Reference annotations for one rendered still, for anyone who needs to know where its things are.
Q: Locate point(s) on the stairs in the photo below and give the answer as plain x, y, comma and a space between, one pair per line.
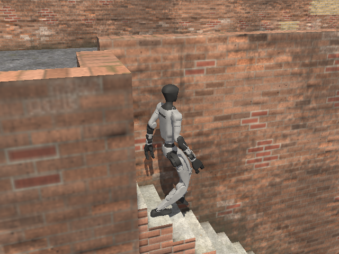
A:
178, 232

